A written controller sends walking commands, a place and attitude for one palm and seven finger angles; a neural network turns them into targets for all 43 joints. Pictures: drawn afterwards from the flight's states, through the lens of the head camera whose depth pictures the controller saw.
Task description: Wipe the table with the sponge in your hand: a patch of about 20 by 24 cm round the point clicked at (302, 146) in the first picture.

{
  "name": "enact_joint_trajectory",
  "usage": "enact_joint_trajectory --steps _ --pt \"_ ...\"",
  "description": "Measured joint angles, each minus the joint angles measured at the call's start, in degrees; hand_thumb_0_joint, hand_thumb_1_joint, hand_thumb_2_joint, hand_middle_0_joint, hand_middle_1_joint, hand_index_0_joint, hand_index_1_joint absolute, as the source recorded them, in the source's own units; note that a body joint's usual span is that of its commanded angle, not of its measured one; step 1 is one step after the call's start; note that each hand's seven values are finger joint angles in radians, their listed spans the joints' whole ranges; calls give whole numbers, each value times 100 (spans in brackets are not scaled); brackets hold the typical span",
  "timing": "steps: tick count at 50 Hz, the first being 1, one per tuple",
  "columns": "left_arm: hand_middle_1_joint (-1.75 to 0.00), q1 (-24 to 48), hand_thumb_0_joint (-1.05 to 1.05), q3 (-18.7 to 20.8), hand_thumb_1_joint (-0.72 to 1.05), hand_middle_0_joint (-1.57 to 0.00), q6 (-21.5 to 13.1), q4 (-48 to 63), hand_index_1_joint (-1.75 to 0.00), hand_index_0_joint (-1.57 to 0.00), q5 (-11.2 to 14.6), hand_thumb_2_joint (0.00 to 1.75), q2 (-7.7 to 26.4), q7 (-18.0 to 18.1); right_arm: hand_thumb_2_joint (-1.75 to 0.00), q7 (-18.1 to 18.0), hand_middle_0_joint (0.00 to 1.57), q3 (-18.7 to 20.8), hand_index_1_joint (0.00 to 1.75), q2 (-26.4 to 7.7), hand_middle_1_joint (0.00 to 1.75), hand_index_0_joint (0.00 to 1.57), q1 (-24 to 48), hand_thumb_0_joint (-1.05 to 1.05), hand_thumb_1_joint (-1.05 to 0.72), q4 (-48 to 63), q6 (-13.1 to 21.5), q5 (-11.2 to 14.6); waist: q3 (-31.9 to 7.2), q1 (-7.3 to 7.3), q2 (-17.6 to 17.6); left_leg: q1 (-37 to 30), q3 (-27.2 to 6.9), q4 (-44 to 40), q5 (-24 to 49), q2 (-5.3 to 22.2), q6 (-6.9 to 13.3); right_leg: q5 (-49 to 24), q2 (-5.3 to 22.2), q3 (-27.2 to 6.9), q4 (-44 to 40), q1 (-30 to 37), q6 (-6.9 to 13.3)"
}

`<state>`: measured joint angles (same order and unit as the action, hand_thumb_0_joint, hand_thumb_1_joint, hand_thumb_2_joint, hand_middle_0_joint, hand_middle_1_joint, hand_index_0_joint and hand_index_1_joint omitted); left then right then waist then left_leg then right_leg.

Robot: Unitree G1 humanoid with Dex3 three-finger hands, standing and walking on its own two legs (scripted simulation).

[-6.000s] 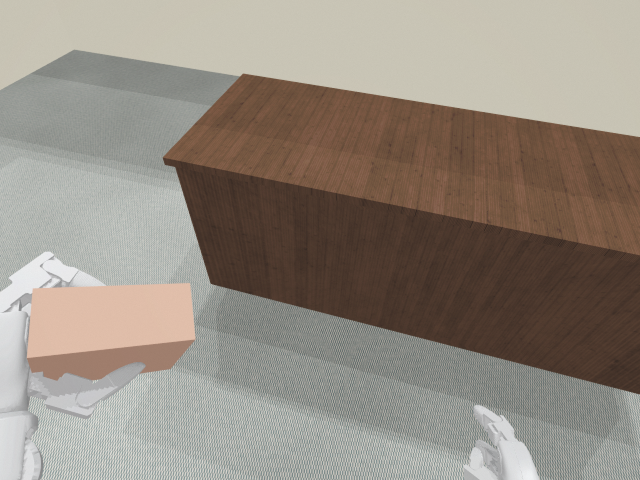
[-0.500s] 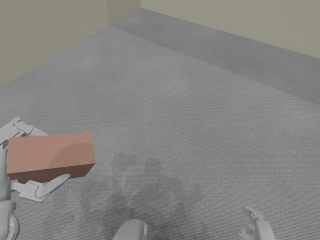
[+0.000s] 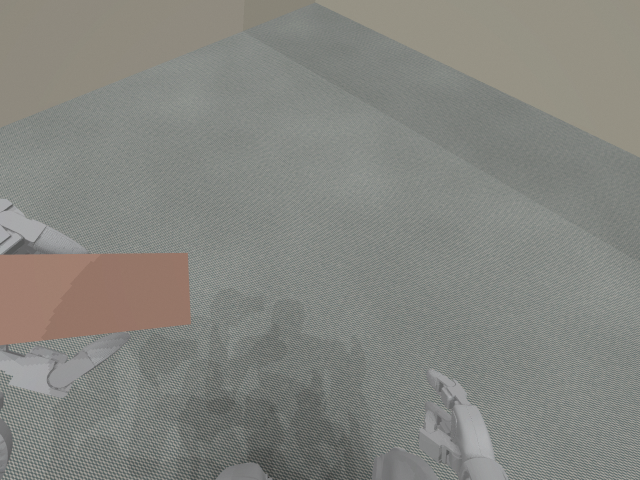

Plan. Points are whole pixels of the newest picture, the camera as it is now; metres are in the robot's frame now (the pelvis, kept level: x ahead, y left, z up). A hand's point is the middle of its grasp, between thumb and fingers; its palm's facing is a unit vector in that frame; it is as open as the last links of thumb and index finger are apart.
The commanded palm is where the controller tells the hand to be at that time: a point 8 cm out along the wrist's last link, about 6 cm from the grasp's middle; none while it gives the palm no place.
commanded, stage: turn to face it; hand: left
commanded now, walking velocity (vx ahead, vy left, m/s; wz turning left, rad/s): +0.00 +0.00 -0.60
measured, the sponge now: (121, 298) +0.23 +0.20 +0.18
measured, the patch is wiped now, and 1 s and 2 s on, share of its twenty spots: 0.00 0.00 0.00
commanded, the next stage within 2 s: none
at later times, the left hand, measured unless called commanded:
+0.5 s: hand (250, 240) +0.29 +0.10 +0.19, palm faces +0.12 -0.84 -0.53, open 10.0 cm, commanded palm +0.24 +0.16 +0.19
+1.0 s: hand (382, 296) +0.26 -0.02 +0.17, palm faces -0.17 -0.85 -0.50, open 10.0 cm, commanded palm +0.22 +0.07 +0.19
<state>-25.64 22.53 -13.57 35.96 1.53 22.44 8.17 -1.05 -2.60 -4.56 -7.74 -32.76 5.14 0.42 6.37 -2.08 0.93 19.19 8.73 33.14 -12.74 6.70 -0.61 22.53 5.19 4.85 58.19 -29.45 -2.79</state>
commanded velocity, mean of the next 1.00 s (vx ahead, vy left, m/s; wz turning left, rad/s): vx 0.00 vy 0.00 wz -0.60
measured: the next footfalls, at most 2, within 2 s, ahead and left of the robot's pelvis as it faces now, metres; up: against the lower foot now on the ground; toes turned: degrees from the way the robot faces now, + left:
right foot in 0.14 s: +0.09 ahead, -0.14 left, +0.00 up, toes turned -12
left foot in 0.64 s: +0.07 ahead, +0.09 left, +0.00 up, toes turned -16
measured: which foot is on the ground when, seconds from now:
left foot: down 0.00-0.14, up 0.16-0.62, down 0.64-0.94, up 0.96-1.00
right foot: up 0.00-0.12, down 0.14-0.66, up 0.68-0.90, down 0.92-1.00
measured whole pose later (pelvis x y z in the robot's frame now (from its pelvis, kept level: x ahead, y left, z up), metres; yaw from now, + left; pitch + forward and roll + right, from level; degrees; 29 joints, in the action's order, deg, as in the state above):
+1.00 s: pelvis -0.07 -0.07 -0.01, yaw -33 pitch -1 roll +0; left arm -22.2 20.2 -10.1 30.5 1.7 22.0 6.8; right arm 0.9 -2.2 -9.4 -8.9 -31.6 1.3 1.1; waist 10.4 -0.6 -4.0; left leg 23.4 2.9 58.3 -28.5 11.0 -5.7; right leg 17.2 -0.8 5.0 38.9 -20.6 3.0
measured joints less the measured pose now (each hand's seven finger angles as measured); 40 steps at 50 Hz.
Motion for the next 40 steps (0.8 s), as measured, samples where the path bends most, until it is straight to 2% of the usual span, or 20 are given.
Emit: enact_joint_trajectory --steps 3,6,7,8,9,11,13,15,17,19,24,29,32,33,34,37,38,40 --pt "-133 -76 0 -88 -48 -78 -67 -102 -134 -76 14 99 -102 -41 -90 2 21 -78 30 13 30 21 -102 1 -90 14 123 -22 -69 -184 -243 -142 53 -153 16 189 -143 -117 -110 145 -899 278 -67" --pt "-133 96 0 -81 -48 -78 24 -510 -134 -76 12 100 -108 -54 -90 -14 21 -73 30 -73 30 21 -139 1 -90 25 153 -15 -113 -332 -423 -166 146 90 -165 399 -332 -337 -236 280 -1767 750 -105" --pt "-133 184 0 -69 -48 -78 85 -639 -134 -76 -1 100 -89 -49 -90 -21 21 -63 30 -118 30 21 -144 1 -90 47 156 -7 -120 -350 -437 -115 174 315 -297 458 -393 -587 -267 292 -2104 934 -45" --pt "-133 319 0 -108 -48 -78 136 -790 -134 -76 -35 100 -161 -48 -90 -29 21 -34 30 -223 30 21 -98 1 -90 33 149 3 -83 -338 -562 -12 104 643 -495 563 -359 -646 -375 322 -2071 940 192" --pt "-133 447 0 -171 -48 -78 199 -919 -134 -76 -50 100 -251 -48 -90 -43 21 3 30 -339 30 21 -27 1 -90 -18 122 11 -49 -297 -624 172 -98 1159 -995 507 -346 -584 -429 323 -1926 874 415" --pt "-133 581 0 -288 -48 -78 360 -1020 -134 -76 -11 100 -405 -42 -90 -50 21 90 30 -548 30 21 138 1 -90 -150 27 22 33 -223 -534 548 -456 2366 -1536 142 -377 -502 -438 190 -1823 789 670" --pt "-133 464 0 -336 -48 -78 423 -900 -134 -76 38 100 -463 -29 -90 -62 21 163 30 -725 30 21 265 1 -90 -178 -90 18 106 -74 -395 796 -597 3222 -1535 -139 -430 -598 -472 29 -1972 808 738" --pt "-133 203 0 -341 -48 -78 376 -661 -134 -76 63 100 -403 -31 -90 -72 21 255 30 -862 30 21 298 1 -90 -109 -181 9 116 105 -271 910 -629 3520 -1422 -294 -465 -752 -536 -97 -2200 845 764" --pt "-133 -90 0 -280 -48 -78 271 -410 -134 -76 88 100 -237 -42 -90 -83 20 366 30 -962 30 20 264 1 -90 -19 -263 0 73 251 -150 880 -608 3301 -1327 -369 -486 -895 -609 -219 -2420 870 797" --pt "-133 -332 0 -150 -48 -78 166 -218 -134 -76 112 100 -21 -49 -90 -88 20 474 29 -1051 30 20 172 1 -90 77 -345 -3 -24 337 -54 778 -585 2834 -1234 -399 -489 -1015 -689 -334 -2597 860 826" --pt "-133 -532 0 160 -48 -78 67 -212 -134 -76 147 100 304 -4 -90 -80 20 637 29 -1224 30 20 -99 1 -91 186 -540 41 -285 342 53 396 -609 1663 -1223 -447 -436 -1240 -904 -612 -2844 787 860" --pt "-133 -365 0 56 -48 -78 242 -353 -134 -76 111 100 122 31 -90 -41 20 563 29 -1200 30 20 -293 1 -91 235 -699 82 -428 236 129 -89 -659 564 -1129 -487 -314 -1413 -1072 -862 -2911 697 818" --pt "-133 -275 0 -107 -48 -78 323 -288 -134 -76 61 100 -2 8 -90 -27 20 470 29 -1097 30 20 -378 1 -91 294 -724 68 -469 189 125 -491 -581 -350 -556 -390 -203 -1431 -1200 -956 -2745 558 748" --pt "-133 -224 0 -131 -48 -78 317 -284 -134 -76 42 100 -2 -14 -90 -34 20 443 29 -1009 30 20 -376 1 -91 291 -723 58 -427 148 194 -509 -496 -352 -343 -396 -196 -1310 -1198 -1019 -2574 493 664" --pt "-133 -198 0 -138 -48 -78 299 -313 -134 -76 21 100 -1 -40 -90 -40 20 403 29 -912 30 20 -381 1 -91 296 -721 57 -403 80 250 -526 -381 -288 -341 -387 -195 -862 -1185 -1044 -2222 369 535" --pt "-133 -132 0 -148 -48 -78 316 -473 -134 -76 -56 100 -16 -99 -90 -47 20 301 29 -630 30 20 -447 1 -91 314 -628 18 -355 -9 119 -580 -204 -113 -538 -192 -213 41 -987 -639 -596 9 174" --pt "-133 -99 0 -159 -48 -78 314 -527 -134 -76 -67 100 -38 -107 -90 -28 20 259 29 -552 30 20 -463 1 -90 293 -583 23 -328 -47 35 -614 -158 -91 -566 -96 -236 151 -876 -497 -342 8 97" --pt "-133 -33 0 -193 -48 -78 320 -619 -134 -76 -65 100 -119 -99 -90 41 20 162 29 -432 30 20 -480 1 -90 248 -490 42 -265 -128 -154 -677 -40 -63 -581 127 -305 209 -658 -262 -405 177 -10"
